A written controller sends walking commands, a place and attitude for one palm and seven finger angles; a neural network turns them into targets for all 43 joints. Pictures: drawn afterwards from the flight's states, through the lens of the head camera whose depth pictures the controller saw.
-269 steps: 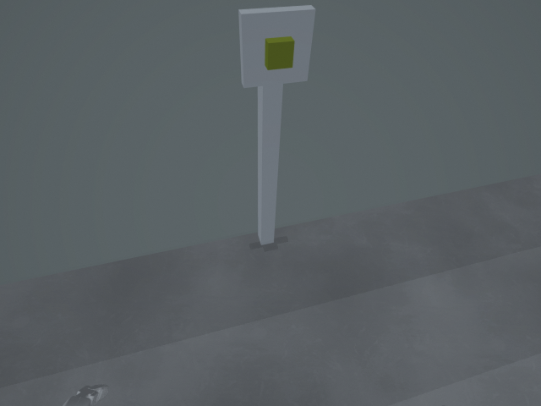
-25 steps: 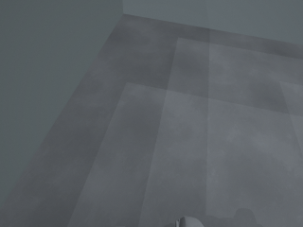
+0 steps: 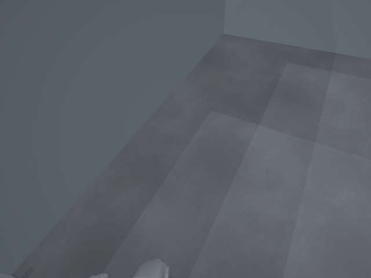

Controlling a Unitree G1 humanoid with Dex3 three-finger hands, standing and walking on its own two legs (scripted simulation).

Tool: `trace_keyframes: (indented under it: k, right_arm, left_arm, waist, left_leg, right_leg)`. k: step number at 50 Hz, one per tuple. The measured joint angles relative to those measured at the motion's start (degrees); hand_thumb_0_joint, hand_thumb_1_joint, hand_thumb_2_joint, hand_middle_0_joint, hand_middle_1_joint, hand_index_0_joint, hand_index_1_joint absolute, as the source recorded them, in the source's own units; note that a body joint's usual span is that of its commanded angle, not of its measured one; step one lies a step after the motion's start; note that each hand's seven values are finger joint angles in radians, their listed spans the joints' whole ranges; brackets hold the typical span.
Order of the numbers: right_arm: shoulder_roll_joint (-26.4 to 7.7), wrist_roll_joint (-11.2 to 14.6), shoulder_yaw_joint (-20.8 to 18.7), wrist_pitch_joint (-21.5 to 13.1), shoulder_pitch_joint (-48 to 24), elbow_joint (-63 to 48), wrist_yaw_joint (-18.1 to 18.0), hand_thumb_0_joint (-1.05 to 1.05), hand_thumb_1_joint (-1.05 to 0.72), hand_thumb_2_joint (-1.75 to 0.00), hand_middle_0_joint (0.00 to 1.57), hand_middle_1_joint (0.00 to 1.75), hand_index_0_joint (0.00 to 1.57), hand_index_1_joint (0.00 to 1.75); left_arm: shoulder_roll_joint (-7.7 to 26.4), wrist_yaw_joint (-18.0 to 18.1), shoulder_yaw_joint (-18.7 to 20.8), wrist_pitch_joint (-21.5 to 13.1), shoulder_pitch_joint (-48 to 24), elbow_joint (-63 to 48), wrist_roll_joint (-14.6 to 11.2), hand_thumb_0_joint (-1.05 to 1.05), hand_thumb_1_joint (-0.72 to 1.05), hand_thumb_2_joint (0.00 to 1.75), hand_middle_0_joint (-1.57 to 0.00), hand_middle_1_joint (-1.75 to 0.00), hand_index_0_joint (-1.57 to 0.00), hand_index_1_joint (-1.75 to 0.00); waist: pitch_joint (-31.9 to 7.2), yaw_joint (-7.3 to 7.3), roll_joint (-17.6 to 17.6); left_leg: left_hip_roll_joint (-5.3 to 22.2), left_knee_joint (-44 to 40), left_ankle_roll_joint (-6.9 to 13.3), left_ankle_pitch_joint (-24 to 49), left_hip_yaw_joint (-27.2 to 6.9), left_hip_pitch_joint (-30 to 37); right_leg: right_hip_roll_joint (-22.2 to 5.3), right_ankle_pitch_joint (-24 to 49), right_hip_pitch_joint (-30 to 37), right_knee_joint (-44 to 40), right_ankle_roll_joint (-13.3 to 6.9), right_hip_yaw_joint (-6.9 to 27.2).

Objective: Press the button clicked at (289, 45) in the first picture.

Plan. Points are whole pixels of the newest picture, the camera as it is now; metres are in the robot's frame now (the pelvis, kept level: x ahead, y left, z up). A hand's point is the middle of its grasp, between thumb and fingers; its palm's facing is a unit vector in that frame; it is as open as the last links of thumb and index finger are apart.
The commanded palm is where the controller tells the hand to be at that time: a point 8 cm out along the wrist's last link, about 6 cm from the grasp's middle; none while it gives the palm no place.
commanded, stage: turn to face it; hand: left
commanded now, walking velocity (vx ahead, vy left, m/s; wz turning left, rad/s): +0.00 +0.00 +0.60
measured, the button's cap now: out of the picture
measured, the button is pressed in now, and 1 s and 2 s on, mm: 0 0 0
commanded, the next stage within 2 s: take the last steps up to it in 1.76 s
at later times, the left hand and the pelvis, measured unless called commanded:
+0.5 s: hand out of the picture -0.02 +0.28 -0.18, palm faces +0.34 -0.90 -0.25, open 7.4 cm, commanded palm none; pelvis +0.00 +0.05 +0.00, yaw +17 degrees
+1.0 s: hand out of the picture +0.01 +0.22 -0.14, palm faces +0.54 -0.79 -0.30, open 7.4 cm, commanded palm none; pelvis +0.02 +0.00 +0.00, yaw +36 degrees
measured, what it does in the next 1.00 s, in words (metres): steps on the spot, turning left: left foot, then right foot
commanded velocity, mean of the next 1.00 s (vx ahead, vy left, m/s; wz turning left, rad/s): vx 0.00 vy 0.00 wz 0.60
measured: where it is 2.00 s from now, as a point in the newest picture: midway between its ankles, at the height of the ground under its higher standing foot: outside the picture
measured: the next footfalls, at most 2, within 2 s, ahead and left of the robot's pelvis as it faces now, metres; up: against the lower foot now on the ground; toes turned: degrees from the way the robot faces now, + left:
left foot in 0.30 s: -0.01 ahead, +0.15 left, +0.00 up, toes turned +18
right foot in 0.78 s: +0.10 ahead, -0.07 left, +0.00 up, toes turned +24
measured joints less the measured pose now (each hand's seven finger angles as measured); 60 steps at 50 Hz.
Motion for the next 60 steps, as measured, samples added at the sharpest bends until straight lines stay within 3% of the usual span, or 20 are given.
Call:
trace_keyframes:
  k: [7,12,15,16,18,21,24,29,35,38,39,40,43,46,48,54,60]
  right_arm:
    - [0.2,0.2,0.8,1.1,-2.1,1.1,0.1,0.0,-0.91,-0.9,0.2,0.3,0.2,0.3]
    - [1.1,0.6,2.0,0.2,-5.1,0.1,0.1,0.01,-0.91,-0.9,0.2,0.3,0.2,0.3]
    - [1.6,0.7,2.7,-1.1,-6.1,-1.4,0.1,0.01,-0.91,-0.9,0.2,0.3,0.2,0.3]
    - [2.0,0.6,2.8,-1.9,-6.5,-1.8,0.1,0.0,-0.91,-0.9,0.2,0.3,0.2,0.3]
    - [2.8,0.9,3.3,-2.8,-7.0,-2.4,-0.1,0.0,-0.91,-0.9,0.2,0.3,0.2,0.3]
    - [3.5,0.7,3.8,-3.3,-6.5,-2.8,-0.9,0.0,-0.91,-0.9,0.2,0.3,0.2,0.3]
    - [3.7,0.7,4.0,-3.2,-5.6,-2.5,-1.3,0.0,-0.91,-0.9,0.2,0.3,0.2,0.3]
    - [4.0,0.5,4.0,-3.1,-3.5,-1.9,-1.3,0.0,-0.91,-0.9,0.2,0.3,0.2,0.3]
    - [3.8,0.2,3.4,-2.6,-0.8,-1.1,-1.3,0.0,-0.91,-0.9,0.21,0.3,0.2,0.3]
    - [3.2,0.2,2.8,-2.1,0.6,-0.6,-1.3,0.0,-0.91,-0.9,0.21,0.3,0.2,0.3]
    - [3.0,0.4,2.6,-2.0,1.2,-0.5,-1.3,0.0,-0.91,-0.9,0.21,0.3,0.2,0.3]
    - [2.4,0.7,2.2,-1.8,1.4,-0.2,-1.3,0.0,-0.91,-0.9,0.21,0.3,0.2,0.3]
    - [1.3,0.6,1.3,-0.8,2.0,0.4,-1.3,0.0,-0.91,-0.9,0.2,0.3,0.2,0.3]
    - [0.5,0.3,0.8,-0.2,2.2,1.0,-0.7,0.0,-0.91,-0.9,0.2,0.3,0.2,0.3]
    - [0.2,0.3,0.7,0.0,2.1,1.2,-0.3,0.0,-0.91,-0.9,0.2,0.3,0.2,0.3]
    - [0.0,0.3,1.0,0.8,0.3,1.6,0.1,0.0,-0.91,-0.9,0.2,0.3,0.2,0.3]
    - [0.7,0.6,1.9,0.3,-3.6,0.4,0.3,0.01,-0.91,-0.9,0.2,0.3,0.2,0.3]
  left_arm:
    - [0.4,-0.1,0.0,-0.4,2.6,0.7,0.4,0.0,0.9,0.9,-0.21,-0.3,-0.2,-0.3]
    - [2.1,-0.2,0.7,0.2,4.3,1.9,0.8,0.0,0.9,0.9,-0.21,-0.3,-0.2,-0.3]
    - [3.7,-0.3,1.5,0.6,5.5,2.5,0.5,0.0,0.9,0.9,-0.21,-0.3,-0.2,-0.3]
    - [4.5,-0.5,1.8,1.0,5.5,2.8,0.2,0.0,0.9,0.9,-0.21,-0.3,-0.2,-0.3]
    - [5.9,-0.3,2.3,2.4,4.7,3.4,0.0,0.0,0.91,0.9,-0.2,-0.3,-0.2,-0.3]
    - [6.6,-0.3,2.8,3.4,3.2,3.6,0.1,0.0,0.91,0.9,-0.2,-0.3,-0.2,-0.3]
    - [6.7,-0.7,2.9,2.9,1.2,2.6,0.0,0.0,0.91,0.9,-0.2,-0.3,-0.2,-0.3]
    - [6.1,-0.7,2.5,2.3,-2.1,0.5,-0.1,0.0,0.91,0.9,-0.2,-0.3,-0.2,-0.3]
    - [4.8,-0.5,1.9,1.9,-5.8,-1.6,-0.5,0.0,0.91,0.9,-0.2,-0.3,-0.2,-0.3]
    - [3.9,-0.5,1.2,1.0,-6.7,-2.8,-0.8,0.0,0.91,0.9,-0.2,-0.3,-0.2,-0.3]
    - [3.8,-0.5,1.0,0.5,-6.6,-3.3,-0.8,0.0,0.91,0.9,-0.2,-0.3,-0.2,-0.3]
    - [3.1,-0.4,0.8,-0.2,-6.6,-3.3,-0.5,0.0,0.91,0.9,-0.2,-0.3,-0.2,-0.3]
    - [1.7,-0.2,-0.3,-0.6,-5.6,-3.4,-0.2,0.0,0.91,0.9,-0.2,-0.3,-0.2,-0.3]
    - [0.8,-0.1,-0.6,-0.4,-3.8,-3.0,-0.2,0.0,0.91,0.9,-0.21,-0.3,-0.2,-0.3]
    - [0.6,-0.1,-0.7,-0.4,-2.7,-2.4,-0.1,0.0,0.9,0.9,-0.21,-0.3,-0.2,-0.3]
    - [0.7,0.0,-0.5,-0.4,0.4,-1.0,0.3,0.0,0.9,0.9,-0.21,-0.3,-0.2,-0.3]
    - [2.7,-0.1,0.5,0.4,3.2,0.7,0.7,0.0,0.9,0.9,-0.21,-0.3,-0.2,-0.3]
  waist:
    - [1.9,1.89,-0.9]
    - [3.1,3.73,-2.5]
    - [2.8,4.35,-3.5]
    - [2.8,4.33,-4.5]
    - [3.2,4.78,-5.8]
    - [2.7,4.42,-5.3]
    - [2.2,3.9,-4.6]
    - [1.4,2.72,-3.8]
    - [1.2,0.49,-2.4]
    - [1.1,-0.35,-1.2]
    - [0.8,-0.41,-1.0]
    - [1.0,-0.43,0.0]
    - [1.0,-1.02,1.2]
    - [0.9,-0.9,1.0]
    - [1.0,-0.9,0.8]
    - [1.9,0.33,-0.3]
    - [3.0,2.73,-2.3]
  left_leg:
    - [2.6,-7.3,-0.8,-3.1,1.6,4.9]
    - [2.3,-21.0,0.4,-5.9,5.0,10.8]
    - [1.4,-33.5,2.0,0.0,7.0,16.2]
    - [0.5,-34.3,3.7,0.1,7.0,16.3]
    - [-0.4,-32.6,6.0,-1.2,6.5,15.7]
    - [-0.3,-34.7,6.7,-0.4,4.6,16.8]
    - [-0.8,-38.1,6.9,1.7,2.7,18.3]
    - [-1.9,-41.1,6.9,3.6,-0.2,19.3]
    - [-3.1,-40.1,5.8,3.7,-3.9,18.2]
    - [-3.8,-37.8,4.6,2.8,-6.0,16.6]
    - [-4.3,-36.2,4.1,2.0,-6.5,15.8]
    - [-4.0,-32.9,3.6,0.0,-6.9,14.5]
    - [-4.4,-15.3,2.4,-9.5,-4.5,8.8]
    - [-2.6,-2.7,1.1,-6.6,-1.5,4.9]
    - [-1.0,0.5,0.4,-3.9,-0.7,3.7]
    - [2.0,-4.2,-0.7,-3.2,0.8,4.5]
    - [2.4,-18.1,0.4,-5.3,4.7,9.2]
  right_leg:
    - [-2.0,-0.8,-0.1,0.7,0.3,-5.3]
    - [-4.2,-2.2,-1.6,3.5,1.6,-8.2]
    - [-6.0,-4.6,-3.4,8.2,3.2,-9.9]
    - [-6.9,-5.9,-5.1,12.1,3.9,-8.7]
    - [-6.0,-12.4,-9.6,23.0,5.3,-2.7]
    - [-3.5,-11.9,-14.8,34.4,6.3,2.2]
    - [-2.5,-7.5,-17.6,37.6,7.0,4.9]
    - [-1.4,-5.3,-17.8,33.2,7.8,7.3]
    - [1.3,-7.4,-13.6,21.3,7.4,7.9]
    - [3.0,-3.7,-9.1,10.9,6.8,7.5]
    - [3.0,-0.7,-6.8,5.8,6.1,7.1]
    - [3.4,-0.5,-6.1,4.8,4.1,6.2]
    - [2.1,-1.6,-4.8,5.4,0.4,3.6]
    - [0.5,-0.9,-2.3,2.9,0.0,1.7]
    - [-0.2,-0.4,-1.0,1.6,0.1,0.2]
    - [-2.2,-0.4,0.9,0.6,0.5,-4.1]
    - [-4.3,-1.8,0.0,3.5,2.0,-7.7]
